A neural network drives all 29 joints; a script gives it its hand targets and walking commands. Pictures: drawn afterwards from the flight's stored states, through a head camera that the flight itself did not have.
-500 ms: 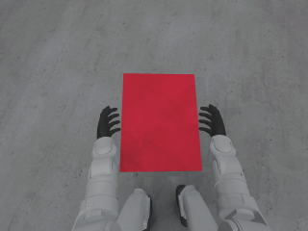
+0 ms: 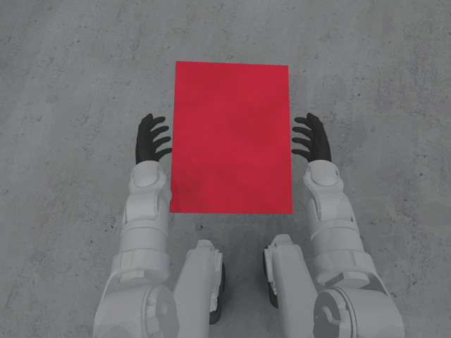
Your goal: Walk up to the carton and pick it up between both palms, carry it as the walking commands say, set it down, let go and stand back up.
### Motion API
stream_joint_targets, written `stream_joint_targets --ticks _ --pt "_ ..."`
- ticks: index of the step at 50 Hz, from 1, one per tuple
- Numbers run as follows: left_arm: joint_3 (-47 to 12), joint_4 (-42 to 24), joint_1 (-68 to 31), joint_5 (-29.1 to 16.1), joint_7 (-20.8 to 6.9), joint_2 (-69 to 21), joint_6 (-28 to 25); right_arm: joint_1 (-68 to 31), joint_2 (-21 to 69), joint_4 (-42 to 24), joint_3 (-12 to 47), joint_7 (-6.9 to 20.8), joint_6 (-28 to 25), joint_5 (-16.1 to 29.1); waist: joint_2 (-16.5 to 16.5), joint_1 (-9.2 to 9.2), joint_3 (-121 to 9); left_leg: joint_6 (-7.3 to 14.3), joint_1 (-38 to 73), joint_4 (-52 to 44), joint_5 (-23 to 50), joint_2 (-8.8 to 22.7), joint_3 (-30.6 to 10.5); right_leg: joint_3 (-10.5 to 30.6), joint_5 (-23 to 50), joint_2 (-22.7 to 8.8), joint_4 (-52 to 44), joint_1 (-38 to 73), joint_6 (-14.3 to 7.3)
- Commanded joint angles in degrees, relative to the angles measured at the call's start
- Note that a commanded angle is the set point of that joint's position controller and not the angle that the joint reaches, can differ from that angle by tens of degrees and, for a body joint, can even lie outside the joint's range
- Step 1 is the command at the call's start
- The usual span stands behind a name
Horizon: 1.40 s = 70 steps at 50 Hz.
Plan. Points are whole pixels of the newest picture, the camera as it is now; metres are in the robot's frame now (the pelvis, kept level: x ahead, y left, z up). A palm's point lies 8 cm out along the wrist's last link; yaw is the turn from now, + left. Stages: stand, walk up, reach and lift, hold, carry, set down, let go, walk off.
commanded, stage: set down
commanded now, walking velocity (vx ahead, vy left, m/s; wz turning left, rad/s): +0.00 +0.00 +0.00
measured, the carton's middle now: (229, 145) +0.47 +0.03 -0.18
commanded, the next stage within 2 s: none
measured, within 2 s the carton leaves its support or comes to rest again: neither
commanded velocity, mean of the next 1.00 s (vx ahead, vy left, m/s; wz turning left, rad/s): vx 0.00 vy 0.00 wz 0.00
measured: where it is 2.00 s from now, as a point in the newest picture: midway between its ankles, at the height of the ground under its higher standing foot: (244, 294)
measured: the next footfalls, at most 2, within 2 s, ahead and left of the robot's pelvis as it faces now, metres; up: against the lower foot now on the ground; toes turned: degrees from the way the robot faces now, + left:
none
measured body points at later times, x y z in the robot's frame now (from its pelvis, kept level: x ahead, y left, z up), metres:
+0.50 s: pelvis -0.01 +0.00 -0.07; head +0.26 +0.00 +0.29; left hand +0.45 +0.18 -0.17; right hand +0.46 -0.13 -0.17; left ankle +0.06 +0.10 -0.58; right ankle +0.11 -0.12 -0.58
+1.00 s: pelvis -0.02 +0.00 -0.13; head +0.29 +0.01 +0.19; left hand +0.47 +0.18 -0.25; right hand +0.48 -0.12 -0.25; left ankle +0.06 +0.10 -0.58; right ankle +0.11 -0.12 -0.58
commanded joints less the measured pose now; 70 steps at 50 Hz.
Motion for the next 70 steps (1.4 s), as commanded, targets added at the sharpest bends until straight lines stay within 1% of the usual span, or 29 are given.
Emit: stream_joint_targets --ticks 1,3,4,5,8,14,17,21,22,24,27,31,32,35,41,43,44,46,48,50,52,53,56,57,59,60,61,62,70 --pt "-35.9 8.3 -38.8 -6.9 -19.6 -51.8 0.0 -36.9 47.2 4.4 30.2 15.1 -1.7 8.1 1.1 1.6 -56.9 -3.5 11.2 -7.1 9.1 -5.3 -4.3 -4.9 2.6 4.3 1.4 18.7 -1.0" --pt "-34.9 8.3 -41.1 -6.8 -19.4 -51.0 0.2 -36.9 48.8 6.7 29.2 15.4 -0.9 8.1 0.8 1.39 -54.9 -3.2 10.0 -6.2 7.9 -5.2 -4.2 -4.9 2.2 4.5 2.3 17.4 -0.8" --pt "-34.2 7.4 -39.9 -6.3 -19.5 -49.7 0.0 -38.0 50.0 6.3 30.2 15.5 -0.8 9.0 -0.1 3.28 -56.8 -2.9 8.9 -5.1 9.2 -5.3 -4.0 -4.8 3.0 4.6 3.2 17.5 -0.3" --pt "-34.8 8.6 -40.1 -6.6 -19.1 -50.4 0.2 -37.5 48.8 6.1 29.0 15.5 -0.6 8.0 -1.4 0.32 -56.6 -3.0 8.7 -5.0 10.1 -5.3 -4.5 -6.0 4.3 5.0 4.1 16.0 -0.4" --pt "-35.4 7.6 -41.4 -6.8 -19.1 -50.4 0.5 -40.5 47.5 2.8 30.3 15.4 -0.9 9.8 0.8 2.35 -61.7 -3.4 10.6 -2.7 13.6 -5.1 -4.2 -5.3 5.9 4.9 6.0 14.9 -0.3" --pt "-35.7 7.7 -45.9 -7.8 -19.1 -49.4 0.6 -42.9 46.5 3.4 28.3 15.2 -0.9 9.8 0.9 0.11 -62.2 -3.7 6.8 0.3 11.2 -5.7 -3.6 -6.6 4.2 5.4 8.5 11.5 -0.6" --pt "-35.2 7.6 -45.5 -8.1 -18.8 -50.4 0.6 -42.9 47.8 6.7 29.0 15.3 -0.4 10.3 1.8 2.15 -61.8 -3.7 6.3 1.4 12.3 -5.8 -3.6 -5.8 4.8 5.0 10.2 9.5 -0.6" --pt "-38.6 3.3 -50.6 -10.2 -18.2 -48.1 -0.3 -46.1 45.6 1.8 29.2 14.7 -1.1 11.0 1.6 -0.84 -67.6 -3.9 7.3 3.8 13.8 -6.5 -4.0 -7.1 5.6 5.5 13.0 8.1 -0.5" --pt "-35.6 7.4 -46.7 -8.6 -18.0 -47.9 0.3 -44.9 46.0 5.5 29.2 14.9 -0.6 10.6 1.1 2.13 -61.6 -3.8 4.4 3.5 13.7 -6.2 -3.5 -6.5 5.5 5.2 12.8 5.7 -0.5" --pt "-35.7 8.0 -49.3 -9.4 -18.1 -47.7 0.7 -45.2 44.9 7.5 27.2 14.7 0.0 10.0 0.9 -0.77 -61.7 -3.6 3.1 4.8 10.5 -6.1 -3.2 -7.0 3.4 5.3 13.4 5.6 -0.5" --pt "-33.8 7.6 -49.8 -8.6 -18.0 -45.4 0.3 -44.9 45.3 9.8 26.1 14.7 0.3 9.2 -0.2 1.31 -59.7 -3.4 -1.3 6.3 10.0 -5.9 -2.6 -6.2 3.3 5.4 14.7 4.6 -0.6" --pt "-34.4 8.0 -49.4 -9.0 -18.2 -45.4 0.2 -46.6 43.8 6.5 26.6 14.5 -0.6 10.4 0.6 0.96 -65.0 -3.9 -0.7 8.4 13.0 -6.0 -2.6 -7.5 5.6 5.4 16.7 3.6 -0.3" --pt "-34.0 7.7 -52.0 -10.1 -18.3 -44.5 0.1 -45.9 44.0 8.5 25.4 14.2 0.2 9.0 -1.1 -0.76 -63.0 -3.7 -3.4 9.1 11.4 -5.9 -2.4 -7.1 5.3 5.5 16.7 3.7 -0.3" --pt "-32.8 9.2 -51.6 -9.0 -18.4 -44.3 0.1 -48.2 43.3 7.8 25.9 14.3 -0.4 10.4 -0.5 1.83 -60.2 -3.5 -5.1 10.5 12.7 -5.7 -1.8 -6.7 5.8 5.3 17.8 0.9 -0.1" --pt "-33.8 8.4 -54.6 -10.8 -18.4 -43.5 -0.3 -51.7 39.9 5.6 24.4 13.9 -0.8 9.9 0.9 -0.37 -62.7 -4.0 -5.2 12.7 14.7 -6.1 -2.2 -7.4 6.3 5.4 20.8 -2.0 -0.4" --pt "-34.2 5.1 -58.2 -11.2 -18.0 -40.8 -0.8 -53.7 41.9 6.0 26.5 13.9 -0.6 11.2 -0.8 1.63 -65.5 -3.7 -6.6 14.4 14.6 -5.9 -1.4 -6.6 7.4 5.2 21.8 -0.5 -0.4" --pt "-34.2 5.2 -59.7 -11.6 -17.9 -38.9 -0.7 -52.4 41.2 9.0 25.0 13.8 0.2 10.6 -2.4 -0.44 -63.1 -3.5 -9.4 14.6 11.3 -5.7 -1.5 -7.5 5.9 5.2 22.2 -0.3 0.0" --pt "-32.8 8.3 -55.0 -10.1 -18.1 -41.0 0.0 -53.1 40.3 8.4 23.6 14.0 -0.4 10.4 0.4 1.54 -61.4 -3.8 -9.4 14.4 12.5 -5.9 -1.3 -7.5 5.1 5.2 22.3 -3.5 -0.3" --pt "-33.8 9.6 -56.5 -10.5 -18.2 -41.1 0.3 -51.3 40.1 11.1 21.8 14.4 -0.3 10.0 1.0 -0.62 -61.3 -3.8 -7.4 14.8 12.1 -5.8 -2.2 -8.3 4.3 5.1 23.7 -6.1 -0.6" --pt "-30.4 10.0 -57.0 -8.8 -18.0 -40.0 0.2 -53.6 40.4 11.5 21.8 14.6 -0.1 9.5 -1.0 1.37 -58.2 -3.4 -10.9 15.3 10.4 -5.6 -2.0 -7.7 2.8 5.2 23.9 -7.9 -0.4" --pt "-33.0 3.5 -62.2 -11.4 -17.8 -38.1 -1.2 -55.2 39.7 7.7 23.4 14.3 -0.7 10.7 -1.6 -0.21 -64.4 -3.7 -9.5 17.8 14.0 -5.7 -1.4 -7.6 6.3 5.1 25.2 -4.9 -0.2" --pt "-31.8 9.2 -58.4 -10.5 -17.9 -39.6 -0.6 -55.7 38.3 9.3 23.6 13.9 -0.7 10.7 -1.0 1.08 -60.6 -3.7 -12.1 17.9 11.7 -5.6 -0.6 -7.2 4.3 4.6 24.7 -5.3 -0.4" --pt "-32.3 6.5 -63.2 -11.1 -17.6 -37.8 -0.8 -56.1 37.9 10.4 22.1 14.4 -0.5 10.8 -0.2 0.22 -61.4 -3.8 -11.2 18.5 11.1 -5.5 -0.8 -7.6 3.8 5.2 26.0 -7.0 -0.7" --pt "-32.1 7.9 -61.8 -10.1 -17.1 -37.2 -0.7 -57.9 37.8 11.0 22.3 14.7 -0.6 11.8 1.1 1.97 -58.3 -3.5 -10.3 18.1 10.2 -5.5 -1.2 -7.8 1.6 4.7 27.0 -10.0 -0.6" --pt "-32.2 7.8 -62.9 -10.4 -17.3 -36.5 -0.6 -55.8 37.3 13.4 20.2 15.0 -0.1 10.5 2.0 0.44 -58.3 -3.8 -10.2 19.0 9.7 -5.5 -0.9 -8.0 1.2 4.7 27.5 -10.6 -0.8" --pt "-32.1 6.8 -62.8 -11.4 -17.3 -36.5 -1.1 -56.5 37.5 11.2 21.3 14.8 -0.5 10.1 -2.2 -0.06 -60.2 -3.7 -11.2 19.4 12.1 -5.7 -1.6 -9.0 4.1 4.9 28.5 -8.3 -0.3" --pt "-33.2 6.2 -64.1 -11.5 -17.5 -37.7 -1.1 -57.1 37.6 9.9 20.8 14.8 -0.8 10.8 1.8 0.02 -62.8 -3.8 -9.4 19.8 14.3 -5.4 -1.2 -7.9 5.7 4.7 28.8 -7.7 -0.8" --pt "-32.0 8.0 -63.1 -11.2 -17.4 -35.8 -1.2 -54.5 37.3 15.4 20.3 15.0 -0.2 9.7 -0.9 -0.34 -57.6 -3.9 -12.8 20.4 12.4 -5.2 -1.1 -7.9 5.1 4.4 28.8 -8.5 -0.7" --pt "-33.0 6.8 -65.8 -12.7 -17.2 -34.1 -2.2 -60.9 34.3 10.0 22.3 14.7 -2.1 13.2 0.6 1.19 -59.7 -4.1 -12.2 24.1 17.8 -5.5 -0.9 -8.0 9.1 4.0 33.0 -8.0 -0.4"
